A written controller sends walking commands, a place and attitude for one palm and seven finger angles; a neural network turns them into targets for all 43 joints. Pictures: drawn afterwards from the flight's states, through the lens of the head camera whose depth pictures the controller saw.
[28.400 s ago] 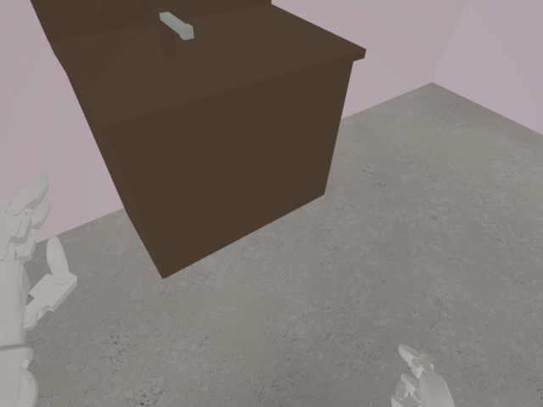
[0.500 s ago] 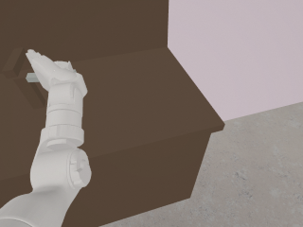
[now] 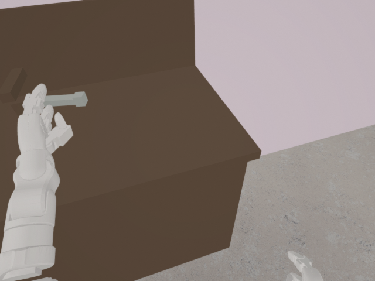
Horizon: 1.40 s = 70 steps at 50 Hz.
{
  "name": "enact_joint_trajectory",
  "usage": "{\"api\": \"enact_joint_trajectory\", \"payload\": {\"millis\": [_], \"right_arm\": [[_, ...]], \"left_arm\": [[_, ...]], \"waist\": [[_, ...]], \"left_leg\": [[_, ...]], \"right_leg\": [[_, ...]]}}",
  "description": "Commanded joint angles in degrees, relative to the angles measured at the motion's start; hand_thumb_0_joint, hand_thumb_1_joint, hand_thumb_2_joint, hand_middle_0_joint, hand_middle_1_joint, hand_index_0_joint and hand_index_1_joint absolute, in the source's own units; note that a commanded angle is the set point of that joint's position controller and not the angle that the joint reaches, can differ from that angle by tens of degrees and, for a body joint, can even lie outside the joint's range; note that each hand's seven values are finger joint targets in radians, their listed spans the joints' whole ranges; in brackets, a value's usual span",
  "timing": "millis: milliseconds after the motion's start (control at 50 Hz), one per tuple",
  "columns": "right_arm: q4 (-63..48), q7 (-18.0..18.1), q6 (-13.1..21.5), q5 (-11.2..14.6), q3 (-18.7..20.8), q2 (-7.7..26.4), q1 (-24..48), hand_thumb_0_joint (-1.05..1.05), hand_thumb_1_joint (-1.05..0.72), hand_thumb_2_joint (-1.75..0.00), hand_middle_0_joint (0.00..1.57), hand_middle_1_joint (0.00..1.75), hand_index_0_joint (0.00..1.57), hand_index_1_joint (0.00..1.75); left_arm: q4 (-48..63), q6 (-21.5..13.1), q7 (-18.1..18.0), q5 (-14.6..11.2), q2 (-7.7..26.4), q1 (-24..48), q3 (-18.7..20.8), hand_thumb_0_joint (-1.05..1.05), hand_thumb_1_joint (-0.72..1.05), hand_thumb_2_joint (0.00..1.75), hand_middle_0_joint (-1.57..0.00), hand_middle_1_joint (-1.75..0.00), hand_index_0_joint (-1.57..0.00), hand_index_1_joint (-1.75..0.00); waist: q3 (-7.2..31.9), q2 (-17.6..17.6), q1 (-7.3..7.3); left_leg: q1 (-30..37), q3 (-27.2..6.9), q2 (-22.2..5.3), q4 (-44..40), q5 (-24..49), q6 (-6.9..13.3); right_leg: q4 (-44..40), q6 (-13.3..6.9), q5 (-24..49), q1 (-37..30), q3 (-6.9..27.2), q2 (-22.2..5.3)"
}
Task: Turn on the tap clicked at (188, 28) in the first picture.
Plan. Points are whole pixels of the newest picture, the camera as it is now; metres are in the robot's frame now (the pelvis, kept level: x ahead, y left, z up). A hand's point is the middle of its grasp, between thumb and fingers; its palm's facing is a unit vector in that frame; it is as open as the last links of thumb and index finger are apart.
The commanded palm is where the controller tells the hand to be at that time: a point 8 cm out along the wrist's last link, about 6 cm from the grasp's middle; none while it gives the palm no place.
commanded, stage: draw the hand back beside the body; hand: left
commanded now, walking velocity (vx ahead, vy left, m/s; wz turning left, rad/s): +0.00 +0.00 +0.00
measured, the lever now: (80, 99) +0.51 +0.32 +0.16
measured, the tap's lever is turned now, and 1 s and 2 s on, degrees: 76 76 76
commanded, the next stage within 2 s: step back with the hand held close in 1.12 s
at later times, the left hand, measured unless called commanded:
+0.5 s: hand (40, 174) +0.24 +0.27 +0.18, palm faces +0.41 -0.88 -0.24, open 7.5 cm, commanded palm +0.20 +0.30 +0.19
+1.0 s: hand (6, 224) +0.16 +0.29 +0.16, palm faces +0.46 -0.83 -0.32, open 7.4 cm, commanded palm +0.12 +0.32 +0.17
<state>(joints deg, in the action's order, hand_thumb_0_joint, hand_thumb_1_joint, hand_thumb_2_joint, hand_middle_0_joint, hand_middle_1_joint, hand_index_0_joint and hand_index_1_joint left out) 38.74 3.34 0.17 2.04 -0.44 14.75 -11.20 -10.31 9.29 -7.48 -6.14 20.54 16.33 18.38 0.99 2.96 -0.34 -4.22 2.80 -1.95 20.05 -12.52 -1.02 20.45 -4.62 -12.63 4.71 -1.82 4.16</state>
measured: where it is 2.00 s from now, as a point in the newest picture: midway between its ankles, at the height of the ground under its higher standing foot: outside the picture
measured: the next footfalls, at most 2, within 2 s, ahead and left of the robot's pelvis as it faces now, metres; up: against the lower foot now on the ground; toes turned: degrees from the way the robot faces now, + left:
none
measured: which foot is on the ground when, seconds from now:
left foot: down 0.00-1.00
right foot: down 0.00-1.00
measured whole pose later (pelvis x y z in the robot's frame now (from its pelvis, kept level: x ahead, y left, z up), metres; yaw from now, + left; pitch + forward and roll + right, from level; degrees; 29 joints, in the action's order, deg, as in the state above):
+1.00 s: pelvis -0.02 +0.04 +0.00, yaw +2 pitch -7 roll -1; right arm 38.7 2.5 6.5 -0.4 -0.7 12.5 -9.7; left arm 20.3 -6.9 -6.8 -3.8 18.1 -22.8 14.7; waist -3.1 3.0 -4.8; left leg -1.7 1.6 0.6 18.7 -10.1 1.5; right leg 15.7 -1.9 -8.9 0.0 -3.0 1.7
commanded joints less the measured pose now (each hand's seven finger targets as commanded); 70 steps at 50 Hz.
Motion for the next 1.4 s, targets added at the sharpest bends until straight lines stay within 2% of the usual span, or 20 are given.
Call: {"api": "enact_joint_trajectory", "payload": {"millis": [0,100,160,260,320,420,500,520,560,780,820,900,940,1060,1080,1120,1220,1240,1260,1380], "right_arm": [[-8.7,0.0,6.1,-0.3,1.9,5.0,9.6,0.0,-0.9,-0.9,0.2,0.3,0.2,0.3],[-6.8,0.4,7.4,0.0,2.2,5.2,8.6,0.0,-0.9,-0.9,0.2,0.3,0.2,0.3],[-6.6,0.3,6.6,-0.1,2.2,5.4,9.2,0.0,-0.9,-0.9,0.2,0.3,0.2,0.3],[-8.1,0.1,5.2,-0.3,1.6,4.7,10.8,0.0,-0.9,-0.9,0.2,0.3,0.2,0.3],[-9.0,0.2,4.9,-0.7,1.3,4.0,11.5,0.0,-0.9,-0.9,0.2,0.3,0.2,0.3],[-9.6,0.1,6.4,-1.3,1.4,3.7,11.3,0.0,-0.9,-0.9,0.2,0.3,0.2,0.3],[-9.3,-0.1,7.7,-1.3,1.8,4.2,10.5,0.0,-0.9,-0.9,0.2,0.3,0.2,0.3],[-9.1,-0.1,7.8,-1.5,1.9,4.4,10.4,0.0,-0.9,-0.9,0.2,0.3,0.2,0.3],[-8.8,-0.2,7.8,-1.4,2.2,4.5,10.2,0.0,-0.9,-0.9,0.2,0.3,0.2,0.3],[-10.0,-0.9,8.5,-2.4,2.3,4.1,9.9,0.0,-0.9,-0.9,0.2,0.3,0.2,0.3],[-10.2,-0.9,8.7,-2.6,2.1,3.7,9.7,0.0,-0.9,-0.9,0.2,0.3,0.2,0.3],[-9.2,-0.5,9.5,-2.5,2.0,3.8,9.4,0.0,-0.9,-0.9,0.2,0.3,0.2,0.3],[-8.8,-0.2,9.6,-2.4,1.9,3.8,9.2,0.0,-0.9,-0.9,0.2,0.3,0.2,0.3],[-9.0,-0.2,9.5,-2.5,1.9,3.7,9.5,0.0,-0.9,-0.9,0.2,0.3,0.2,0.3],[-9.1,-0.4,9.6,-2.4,1.9,3.9,9.9,0.0,-0.9,-0.9,0.2,0.3,0.2,0.3],[-9.0,-0.5,9.5,-2.5,1.8,3.4,9.8,0.0,-0.9,-0.9,0.2,0.3,0.2,0.3],[-9.1,-0.4,9.5,-2.7,1.8,3.5,9.9,0.0,-0.9,-0.9,0.2,0.3,0.2,0.3],[-12.9,0.1,8.0,-1.6,1.6,5.2,10.6,0.0,-0.9,-0.9,0.2,0.3,0.2,0.3],[-12.1,0.1,6.9,-1.9,1.5,4.4,9.9,0.0,-0.9,-0.9,0.2,0.3,0.2,0.3],[-14.4,0.7,4.5,-1.6,2.8,4.7,7.5,0.0,-0.9,-0.9,0.2,0.3,0.2,0.3]], "left_arm": [[22.9,-13.7,-0.9,1.6,13.6,31.6,-1.4,0.0,0.9,0.9,-0.17,-0.21,-0.17,-0.21],[14.9,-16.3,-1.4,1.6,7.7,23.5,-6.0,0.0,0.9,0.9,-0.17,-0.22,-0.17,-0.22],[13.4,-16.8,-1.2,1.3,9.0,15.7,-3.8,0.0,0.9,0.9,-0.18,-0.23,-0.18,-0.23],[17.6,-17.6,0.0,0.3,13.2,4.5,2.4,0.0,0.9,0.9,-0.18,-0.25,-0.18,-0.25],[22.7,-18.2,0.3,0.2,14.9,1.7,5.3,0.0,0.9,0.9,-0.19,-0.26,-0.19,-0.26],[30.4,-19.5,0.5,0.9,11.5,-2.0,2.7,0.0,0.9,0.9,-0.19,-0.27,-0.19,-0.27],[32.0,-20.1,0.7,1.2,7.5,-8.2,-1.1,0.0,0.9,0.9,-0.19,-0.28,-0.19,-0.28],[31.5,-20.1,0.7,1.2,7.2,-9.9,-1.3,0.0,0.9,0.9,-0.19,-0.29,-0.19,-0.29],[31.7,-20.2,0.8,1.2,7.0,-13.3,-0.9,0.0,0.9,0.9,-0.2,-0.29,-0.2,-0.29],[43.9,-20.7,0.7,1.6,9.0,-31.1,3.7,0.0,0.9,0.9,-0.2,-0.3,-0.2,-0.3],[44.1,-20.5,0.6,1.7,7.8,-34.4,3.0,0.0,0.9,0.9,-0.2,-0.3,-0.2,-0.3],[44.8,-20.4,-0.2,2.5,7.4,-27.6,1.6,0.0,0.9,0.9,-0.2,-0.3,-0.2,-0.3],[42.3,-20.0,-0.5,2.5,6.4,-27.8,1.0,0.0,0.9,0.9,-0.2,-0.3,-0.2,-0.3],[40.7,-19.8,-0.2,2.1,6.2,-30.3,1.3,0.0,0.9,0.9,-0.2,-0.3,-0.2,-0.3],[40.9,-19.7,-0.1,2.0,7.0,-30.6,2.1,0.0,0.9,0.9,-0.2,-0.3,-0.2,-0.3],[41.2,-19.8,-0.1,2.0,6.4,-31.3,1.6,0.0,0.9,0.9,-0.2,-0.3,-0.2,-0.3],[42.7,-20.0,-0.2,2.1,8.5,-28.9,3.2,0.0,0.9,0.9,-0.2,-0.3,-0.2,-0.3],[43.4,-21.0,-0.2,1.8,12.8,-29.7,8.7,0.0,0.9,0.9,-0.2,-0.3,-0.2,-0.3],[41.1,-20.9,0.3,2.1,9.1,-33.8,5.6,0.0,0.9,0.9,-0.2,-0.3,-0.2,-0.3],[44.4,-20.8,-0.1,2.6,8.5,-40.4,4.7,0.0,0.9,0.9,-0.2,-0.3,-0.2,-0.3]], "waist": [[10.6,6.4,0.17],[8.0,-1.8,0.77],[8.5,-4.8,-0.63],[7.5,-4.9,-2.85],[6.5,0.1,-3.39],[5.5,3.8,-2.62],[3.2,1.7,-2.01],[1.8,-1.3,-2.0],[1.8,-2.9,-2.16],[3.1,3.6,-3.63],[0.7,2.1,-3.49],[-1.1,4.0,-2.12],[-2.3,1.1,-1.99],[0.0,-2.0,-3.16],[0.2,1.1,-3.33],[0.0,1.2,-3.36],[1.2,1.4,-3.33],[-4.3,0.8,-1.8],[-2.5,-1.2,-1.45],[8.1,-0.2,-0.92]], "left_leg": [[3.5,0.4,2.7,0.3,10.9,3.4],[2.9,0.1,3.1,-1.3,4.4,3.9],[1.5,-0.3,3.2,-2.3,4.2,3.9],[0.7,-0.5,2.7,-4.0,5.4,3.4],[1.0,-0.7,2.5,-4.5,6.6,2.9],[3.4,-1.1,2.2,-4.6,8.0,2.3],[4.4,-2.0,1.8,-5.8,5.8,2.2],[3.7,-2.0,1.9,-5.9,5.3,2.4],[3.6,-1.9,2.0,-5.6,5.9,2.6],[3.3,-2.9,1.6,-4.6,11.0,1.4],[1.8,-3.2,1.4,-4.9,9.9,1.2],[2.0,-3.7,1.4,-5.1,6.5,1.2],[1.6,-3.6,1.4,-5.3,5.1,1.4],[2.0,-3.5,1.5,-5.2,7.9,1.6],[2.4,-3.3,1.6,-5.1,8.2,1.5],[2.1,-3.2,1.5,-5.1,8.8,1.4],[2.3,-3.0,1.7,-4.4,10.1,1.5],[-4.6,-3.8,0.3,-1.7,5.3,2.8],[-4.9,-4.4,0.4,-0.3,3.7,3.0],[-1.7,-3.3,-0.5,3.3,13.9,2.8]], "right_leg": [[-4.4,4.3,16.2,0.0,3.8,-3.4],[-7.3,4.4,6.2,2.2,3.3,-2.9],[-7.6,4.5,6.4,-0.8,3.1,-3.4],[-7.7,4.0,7.4,-4.7,2.6,-3.1],[-7.8,3.5,8.4,-5.1,2.5,-2.9],[-8.3,3.2,8.1,-3.1,2.0,-2.2],[-9.1,3.2,5.1,-1.1,1.6,-1.5],[-9.4,3.3,4.7,-0.9,1.4,-1.5],[-9.5,3.3,4.9,-1.3,1.5,-1.6],[-7.6,2.7,9.2,-4.5,1.5,-1.9],[-7.6,2.7,8.0,-3.7,1.2,-1.8],[-7.9,2.8,5.4,-1.2,1.2,-1.9],[-8.0,2.9,4.2,-0.5,0.9,-1.9],[-7.4,2.8,6.0,-2.9,0.9,-2.1],[-7.4,2.7,6.3,-2.9,1.2,-2.1],[-7.3,2.7,6.9,-3.3,1.2,-2.3],[-7.2,2.7,8.4,-4.0,1.4,-2.4],[-8.4,3.6,10.0,3.9,5.0,-5.2],[-8.2,3.6,9.4,4.6,5.5,-6.9],[-2.9,4.2,18.8,3.9,4.5,-8.3]]}}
